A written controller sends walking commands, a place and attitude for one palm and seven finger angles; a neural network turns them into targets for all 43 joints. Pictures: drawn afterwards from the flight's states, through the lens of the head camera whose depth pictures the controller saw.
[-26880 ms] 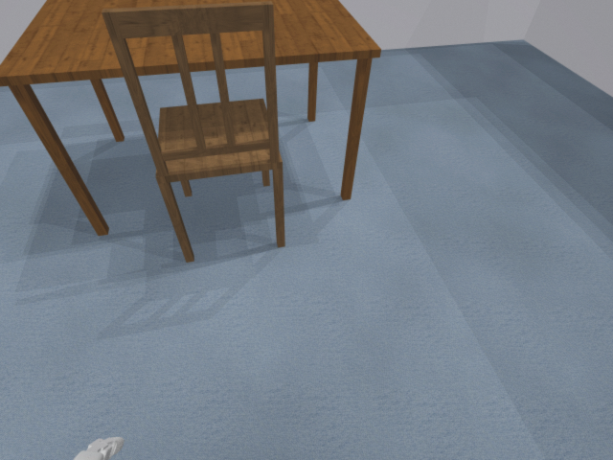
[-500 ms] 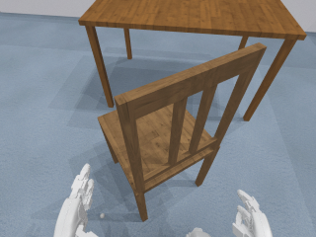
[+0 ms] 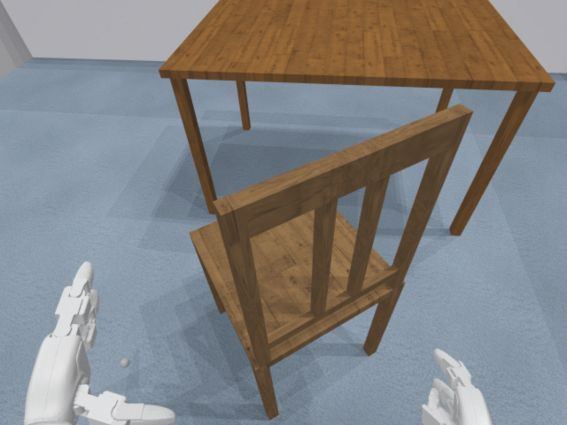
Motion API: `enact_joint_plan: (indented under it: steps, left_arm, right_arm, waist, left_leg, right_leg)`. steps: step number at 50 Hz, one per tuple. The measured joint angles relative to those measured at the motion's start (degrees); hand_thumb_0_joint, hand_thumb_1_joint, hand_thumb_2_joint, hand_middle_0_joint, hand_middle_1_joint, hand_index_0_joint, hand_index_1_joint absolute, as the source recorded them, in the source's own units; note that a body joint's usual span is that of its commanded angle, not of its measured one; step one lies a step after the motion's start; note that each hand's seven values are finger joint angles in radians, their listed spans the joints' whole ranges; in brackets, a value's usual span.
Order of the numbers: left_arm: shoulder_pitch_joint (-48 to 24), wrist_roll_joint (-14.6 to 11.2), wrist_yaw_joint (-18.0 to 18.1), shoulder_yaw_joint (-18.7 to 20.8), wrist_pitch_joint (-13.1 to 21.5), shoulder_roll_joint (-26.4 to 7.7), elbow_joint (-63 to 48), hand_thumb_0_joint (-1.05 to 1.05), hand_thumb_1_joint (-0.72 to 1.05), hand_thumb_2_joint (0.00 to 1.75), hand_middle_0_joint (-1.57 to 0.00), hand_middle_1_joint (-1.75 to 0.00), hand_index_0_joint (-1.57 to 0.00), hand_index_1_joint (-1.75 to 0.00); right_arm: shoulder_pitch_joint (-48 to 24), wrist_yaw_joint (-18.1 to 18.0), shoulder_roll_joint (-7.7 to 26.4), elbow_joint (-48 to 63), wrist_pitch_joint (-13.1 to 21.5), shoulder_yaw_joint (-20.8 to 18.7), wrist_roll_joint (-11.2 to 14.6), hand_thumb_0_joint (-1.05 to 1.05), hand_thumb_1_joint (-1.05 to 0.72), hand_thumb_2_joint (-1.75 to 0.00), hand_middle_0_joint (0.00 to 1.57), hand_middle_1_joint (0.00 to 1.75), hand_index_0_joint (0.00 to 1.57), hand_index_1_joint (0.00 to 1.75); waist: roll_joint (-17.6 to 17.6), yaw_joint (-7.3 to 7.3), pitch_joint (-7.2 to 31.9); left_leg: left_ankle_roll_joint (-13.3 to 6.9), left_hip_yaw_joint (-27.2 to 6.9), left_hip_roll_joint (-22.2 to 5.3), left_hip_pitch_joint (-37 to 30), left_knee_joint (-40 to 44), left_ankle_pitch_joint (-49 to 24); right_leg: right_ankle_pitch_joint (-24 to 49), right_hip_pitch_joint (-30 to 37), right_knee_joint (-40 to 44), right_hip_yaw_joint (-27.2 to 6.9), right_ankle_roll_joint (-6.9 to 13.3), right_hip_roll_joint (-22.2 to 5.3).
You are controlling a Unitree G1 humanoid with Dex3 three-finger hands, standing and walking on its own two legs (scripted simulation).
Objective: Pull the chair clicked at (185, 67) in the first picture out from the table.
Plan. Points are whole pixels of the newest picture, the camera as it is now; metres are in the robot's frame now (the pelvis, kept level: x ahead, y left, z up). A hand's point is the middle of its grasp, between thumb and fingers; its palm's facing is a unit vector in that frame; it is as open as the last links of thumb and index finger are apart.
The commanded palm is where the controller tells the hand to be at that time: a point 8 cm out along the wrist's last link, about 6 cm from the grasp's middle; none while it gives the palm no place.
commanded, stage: draw the hand back to the body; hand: left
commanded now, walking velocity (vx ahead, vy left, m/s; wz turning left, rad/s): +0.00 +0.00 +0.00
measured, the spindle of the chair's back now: (321, 265) +0.39 -0.03 -0.02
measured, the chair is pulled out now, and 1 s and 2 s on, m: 0.51 0.51 0.51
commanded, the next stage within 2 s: step back with the hand held close in 0.94 s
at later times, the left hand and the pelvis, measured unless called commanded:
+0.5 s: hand (38, 299) +0.20 +0.25 +0.18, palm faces +0.44 -0.80 -0.41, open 10.3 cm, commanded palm +0.16 +0.30 +0.21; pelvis +0.01 +0.00 +0.04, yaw -2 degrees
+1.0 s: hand (12, 286) +0.20 +0.27 +0.21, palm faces +0.48 -0.78 -0.39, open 7.4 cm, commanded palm +0.16 +0.30 +0.21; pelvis +0.01 +0.01 +0.04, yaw -2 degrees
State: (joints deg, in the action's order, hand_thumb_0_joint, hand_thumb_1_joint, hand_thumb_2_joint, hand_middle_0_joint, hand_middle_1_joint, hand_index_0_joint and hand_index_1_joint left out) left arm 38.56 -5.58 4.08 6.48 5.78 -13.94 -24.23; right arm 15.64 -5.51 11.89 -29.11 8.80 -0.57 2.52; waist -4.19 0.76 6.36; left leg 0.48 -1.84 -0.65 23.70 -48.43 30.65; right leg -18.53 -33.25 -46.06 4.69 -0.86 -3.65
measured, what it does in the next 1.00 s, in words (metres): stands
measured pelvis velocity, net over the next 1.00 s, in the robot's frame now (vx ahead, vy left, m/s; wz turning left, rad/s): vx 0.01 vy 0.01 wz -0.04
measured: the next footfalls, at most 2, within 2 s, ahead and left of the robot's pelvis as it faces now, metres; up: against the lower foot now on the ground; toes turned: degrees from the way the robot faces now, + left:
none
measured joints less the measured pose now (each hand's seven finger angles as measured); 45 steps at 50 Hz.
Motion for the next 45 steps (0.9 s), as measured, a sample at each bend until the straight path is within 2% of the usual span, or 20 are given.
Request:
enact_joint_plan:
  steps: [4, 8, 18, 32, 39, 45]
  left_arm:
    - [0.04, 2.02, 3.32, -0.71, -2.77, -0.53, 1.25, -0.01, -0.26, 0.34, -0.05, -0.06, -0.04, -0.06]
    - [-1.56, 2.81, 4.97, 1.05, -3.53, -2.29, 1.50, -0.01, -0.13, 0.41, -0.07, -0.09, -0.07, -0.09]
    - [-6.26, 2.88, 5.48, 7.04, -1.24, -2.88, 1.98, 0.00, 0.23, 0.58, -0.12, -0.16, -0.11, -0.16]
    - [-11.09, 2.00, 5.38, 15.47, 1.65, -5.33, 1.81, 0.01, 0.72, 0.82, -0.19, -0.27, -0.19, -0.26]
    - [-11.18, 1.83, 4.55, 13.60, 1.25, -3.25, 4.77, 0.01, 0.84, 0.88, -0.20, -0.29, -0.20, -0.29]
    - [-9.38, 2.34, 4.58, 12.71, 1.08, -4.06, 1.60, 0.01, 0.88, 0.90, -0.21, -0.30, -0.21, -0.30]
  right_arm:
    - [-0.37, -0.86, 0.18, -0.44, -0.83, 0.27, -0.62, 0.02, -0.91, -0.90, 0.20, 0.30, 0.20, 0.30]
    - [-0.47, -1.10, 0.18, -1.78, -0.39, 0.89, -0.97, 0.02, -0.91, -0.90, 0.20, 0.30, 0.20, 0.30]
    - [-2.27, 0.52, -0.03, -4.98, 0.60, 1.14, -1.79, 0.02, -0.91, -0.90, 0.20, 0.30, 0.20, 0.30]
    - [-2.85, 1.69, 0.22, -7.89, 0.54, 0.37, -2.13, 0.02, -0.91, -0.90, 0.20, 0.30, 0.20, 0.30]
    - [-3.25, 2.06, 0.54, -8.12, -0.15, -0.14, -2.11, 0.02, -0.91, -0.90, 0.20, 0.30, 0.20, 0.30]
    - [-2.08, 1.95, 0.50, -8.60, 0.83, -0.30, -2.44, 0.02, -0.91, -0.90, 0.20, 0.30, 0.20, 0.30]
  waist:
    - [-0.09, 0.42, -1.54]
    - [0.19, 1.06, -2.90]
    - [-0.76, 1.69, -5.05]
    - [-0.68, 2.48, -7.18]
    - [-0.30, 2.07, -8.52]
    - [0.05, 2.21, -7.96]
  left_leg:
    - [-0.20, 0.47, 0.13, -5.51, 5.02, -1.89]
    - [-0.16, 0.44, 0.00, -10.54, 9.50, -3.61]
    - [-0.23, 1.34, -0.35, -19.55, 18.27, -7.08]
    - [-0.25, 2.20, -0.64, -24.10, 23.74, -9.81]
    - [-0.44, 2.71, -0.40, -24.01, 24.46, -10.51]
    - [-0.36, 2.58, -0.58, -24.72, 24.94, -10.56]
  right_leg:
    - [1.31, 5.05, 3.99, -0.32, -0.14, 0.05]
    - [2.51, 9.95, 7.83, -0.11, -0.11, 0.28]
    - [5.54, 18.30, 15.52, -0.63, -0.26, 1.00]
    - [8.35, 22.52, 20.81, -1.25, -0.24, 1.61]
    - [9.21, 22.27, 21.54, -1.78, -0.34, 1.51]
    - [9.38, 23.18, 22.33, -1.60, -0.34, 1.67]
